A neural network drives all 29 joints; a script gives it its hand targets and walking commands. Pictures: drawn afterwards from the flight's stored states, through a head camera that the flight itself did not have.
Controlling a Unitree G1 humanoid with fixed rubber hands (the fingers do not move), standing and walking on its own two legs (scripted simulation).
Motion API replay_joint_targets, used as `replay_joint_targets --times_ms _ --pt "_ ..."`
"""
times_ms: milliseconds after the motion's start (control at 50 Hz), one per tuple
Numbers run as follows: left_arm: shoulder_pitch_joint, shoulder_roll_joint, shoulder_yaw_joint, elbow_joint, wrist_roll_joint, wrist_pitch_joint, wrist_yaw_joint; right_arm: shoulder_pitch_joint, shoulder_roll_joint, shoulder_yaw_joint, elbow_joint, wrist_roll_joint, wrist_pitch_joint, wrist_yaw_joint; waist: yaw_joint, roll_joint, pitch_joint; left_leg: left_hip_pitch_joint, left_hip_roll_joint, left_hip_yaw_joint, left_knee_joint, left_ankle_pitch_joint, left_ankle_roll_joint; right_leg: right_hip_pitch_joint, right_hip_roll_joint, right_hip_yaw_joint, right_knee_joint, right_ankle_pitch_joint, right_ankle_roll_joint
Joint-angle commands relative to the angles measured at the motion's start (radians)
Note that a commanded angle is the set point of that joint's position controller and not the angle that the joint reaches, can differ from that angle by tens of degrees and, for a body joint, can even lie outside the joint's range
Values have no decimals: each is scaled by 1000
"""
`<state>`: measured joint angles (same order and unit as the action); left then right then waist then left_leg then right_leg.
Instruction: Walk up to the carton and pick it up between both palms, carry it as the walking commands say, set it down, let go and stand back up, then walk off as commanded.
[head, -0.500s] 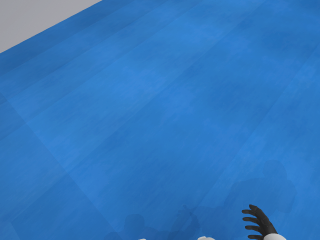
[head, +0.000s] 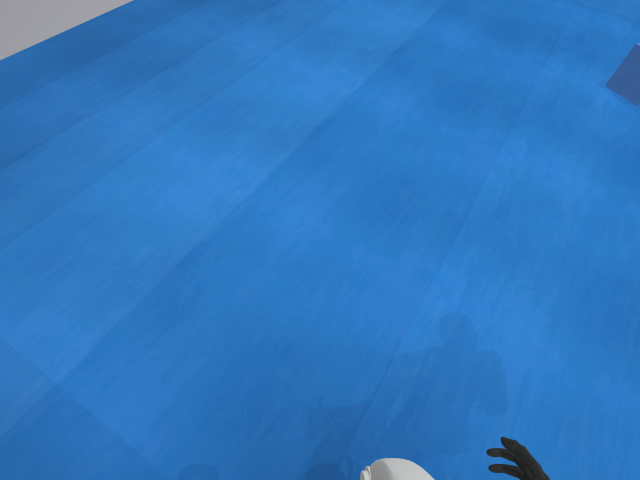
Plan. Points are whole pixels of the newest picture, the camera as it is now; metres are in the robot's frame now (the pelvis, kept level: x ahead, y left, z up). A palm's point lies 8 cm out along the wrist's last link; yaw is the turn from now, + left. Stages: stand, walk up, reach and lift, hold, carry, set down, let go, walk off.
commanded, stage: walk up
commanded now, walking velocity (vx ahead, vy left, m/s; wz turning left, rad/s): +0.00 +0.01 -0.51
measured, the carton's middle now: out of the picture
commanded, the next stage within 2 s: none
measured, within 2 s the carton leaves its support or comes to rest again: neither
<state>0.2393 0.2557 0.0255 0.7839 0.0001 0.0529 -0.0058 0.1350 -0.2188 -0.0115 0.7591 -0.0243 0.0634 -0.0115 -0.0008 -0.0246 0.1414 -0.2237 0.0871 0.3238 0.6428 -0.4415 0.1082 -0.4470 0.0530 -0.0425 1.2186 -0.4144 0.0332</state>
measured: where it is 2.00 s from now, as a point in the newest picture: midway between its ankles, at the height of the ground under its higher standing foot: (413, 347)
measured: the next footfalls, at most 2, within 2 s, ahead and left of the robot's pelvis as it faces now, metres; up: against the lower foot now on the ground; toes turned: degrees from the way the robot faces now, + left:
right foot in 0.36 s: +0.06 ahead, -0.14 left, +0.00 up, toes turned -3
left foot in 0.84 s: +0.09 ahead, +0.12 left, +0.00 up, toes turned -9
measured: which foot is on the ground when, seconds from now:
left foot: down 0.00-0.38, up 0.40-0.82, down 0.84-1.00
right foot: up 0.00-0.34, down 0.36-0.82, up 0.84-1.00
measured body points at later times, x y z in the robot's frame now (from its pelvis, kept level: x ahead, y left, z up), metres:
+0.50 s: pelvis +0.03 -0.06 -0.01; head +0.10 -0.10 +0.43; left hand +0.11 +0.19 -0.14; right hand +0.17 -0.32 -0.14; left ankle -0.02 +0.04 -0.67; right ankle +0.02 -0.14 -0.72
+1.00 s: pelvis +0.13 -0.06 -0.01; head +0.16 -0.08 +0.44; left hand +0.30 +0.15 -0.13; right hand +0.07 -0.31 -0.15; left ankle +0.05 +0.12 -0.73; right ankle +0.07 -0.15 -0.68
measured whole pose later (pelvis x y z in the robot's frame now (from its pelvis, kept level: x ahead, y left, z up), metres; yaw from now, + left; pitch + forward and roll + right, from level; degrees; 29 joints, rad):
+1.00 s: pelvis +0.13 -0.06 -0.01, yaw -24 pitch +1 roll +1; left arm 0.28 0.26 0.03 0.78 0.00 0.02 -0.05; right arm 0.32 -0.22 -0.03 0.81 -0.03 0.02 0.00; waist 0.00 0.00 0.06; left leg 0.00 0.12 0.23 0.51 -0.48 -0.09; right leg -0.49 0.02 0.00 1.06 -0.34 -0.02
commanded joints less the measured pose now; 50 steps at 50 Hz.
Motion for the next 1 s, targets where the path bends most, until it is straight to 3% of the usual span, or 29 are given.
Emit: replay_joint_targets --times_ms 0,160,220,260,280,300,320,340,360,380,440,480,520,540,560,580,620,640,700,720,740,760,780,800,820,840,860,920,980 --pt "-57 41 50 -100 3 9 -9 102 -151 -50 -42 6 -33 -23 -46 192 -210 379 360 -191 -183 887 44 -235 -87 11 -25 -30 5" --pt "-53 53 31 -90 8 8 -5 28 -173 -58 -65 2 -21 -16 -14 205 -150 336 328 -131 -173 783 26 -147 -113 28 -230 -19 -14" --pt "21 58 24 -70 14 4 2 -29 -193 -60 -74 2 -8 -11 30 228 -182 345 297 -82 -107 865 2 -35 -95 23 -406 -19 -44" --pt "148 74 21 -36 23 -12 11 -93 -222 -65 -85 10 -3 -5 100 213 -220 298 276 -67 59 993 -20 100 -71 42 -587 55 -86" --pt "253 120 27 -5 30 -25 17 -140 -247 -69 -110 19 6 6 142 105 -238 194 216 -46 260 972 -48 229 -81 95 -679 441 -124" --pt "303 189 40 17 35 -36 21 -167 -207 -57 -145 20 5 10 152 -109 -230 -60 92 -82 405 356 -97 356 -195 347 -652 1010 -183" --pt "301 267 61 11 26 -36 23 -182 -153 -39 -180 9 8 11 138 -279 -203 -283 -55 -141 485 -192 -140 399 -312 632 -743 1272 -259" --pt "314 281 64 4 23 -40 26 -220 -133 -34 -196 3 14 13 138 -268 -194 -335 -89 -242 559 -263 -147 353 -365 784 -813 1184 -289" --pt "260 254 60 -12 25 -37 34 -219 -127 -35 -203 -1 20 18 106 -188 -149 -324 -96 -309 578 -219 -147 275 -346 790 -860 976 -278" --pt "240 233 60 -27 28 -36 39 -231 -126 -40 -199 -6 18 17 101 -143 -93 -373 -101 -327 585 -171 -148 250 -326 770 -865 866 -268" --pt "162 186 60 -52 0 -42 48 -200 -112 -38 -170 2 9 23 79 -113 -179 -338 -95 -362 484 -71 -145 318 -267 669 -830 837 -224" --pt "175 173 71 -57 -4 -51 55 -200 -106 -45 -165 11 6 17 86 -142 -226 -336 -96 -340 445 -27 -153 354 -250 678 -806 884 -222" --pt "210 176 76 -54 0 -50 55 -215 -104 -47 -163 15 5 15 105 -164 -261 -351 -101 -340 409 -18 -155 399 -246 695 -801 806 -229" --pt "263 177 79 -49 0 -48 54 -223 -107 -47 -170 20 2 20 127 -154 -291 -356 -103 -324 403 -23 -156 406 -247 724 -835 615 -236" --pt "261 192 94 -46 1 -40 32 -188 -109 -40 -157 17 -12 33 125 -191 -356 -243 -49 -327 353 -37 -157 283 -206 705 -916 -82 -246" --pt "179 182 82 -69 8 -33 16 -216 -110 -33 -150 17 -16 40 110 -249 -272 -221 -62 -258 314 -24 -172 180 -173 650 -962 -191 -228" --pt "130 159 82 -72 9 -42 12 -176 -88 -30 -123 21 -37 32 80 -247 -206 -119 -44 -249 136 -26 -173 92 -139 591 -951 -93 -200" --pt "126 160 80 -64 10 -50 12 -146 -81 -27 -106 26 -45 30 63 -211 -202 -42 -45 -246 56 -32 -172 48 -132 591 -958 -80 -188" --pt "81 164 71 -63 9 -53 7 -28 -93 -28 -57 37 -59 15 8 -220 -224 245 -70 -189 -163 -20 -170 -65 -60 497 -882 -20 -133" --pt "36 155 68 -84 8 -56 6 76 -114 -38 -37 34 -70 9 -51 -169 -252 441 -24 -233 -267 49 -142 -186 -44 474 -789 -15 -113" --pt "-7 118 56 -102 12 -67 9 162 -176 -58 -14 26 -85 2 -104 -43 -296 631 100 -345 -342 48 -86 -309 -1 385 -632 28 -82" --pt "-17 70 35 -119 15 -83 9 228 -246 -72 3 6 -91 -14 -134 189 -382 733 329 -579 -449 -101 -5 -397 48 256 -307 -31 -80" --pt "-43 75 36 -129 18 -89 9 230 -288 -87 -4 -16 -93 -18 -120 189 -355 696 465 -619 -428 -158 25 -479 -29 198 -102 -23 -62" --pt "-56 90 49 -122 23 -87 1 198 -282 -86 -5 -26 -94 -15 -90 94 -287 617 473 -568 -434 -156 19 -496 -68 183 -26 -8 -53" --pt "-42 92 47 -115 30 -80 -13 179 -248 -75 -5 -33 -97 -12 -68 51 -205 558 418 -452 -435 -93 -33 -518 -69 151 3 44 -48" --pt "-23 91 48 -107 31 -65 -30 125 -257 -83 -4 -34 -98 -6 -52 105 -163 518 431 -431 -445 -76 -12 -510 -103 111 11 65 -30" --pt "-32 102 48 -110 26 -54 -45 124 -247 -84 -18 -32 -98 -5 -44 94 -109 493 431 -399 -412 48 -6 -532 -140 93 -14 94 -26" --pt "-131 92 47 -140 11 -47 -75 206 -204 -88 12 -33 -94 -6 -65 116 7 440 348 -248 -354 438 -38 -495 -157 72 -146 77 -31" --pt "-162 79 35 -158 -1 -53 -85 233 -215 -89 21 -25 -91 2 -57 215 14 413 319 -179 -338 522 -49 -395 -144 35 -255 67 -38"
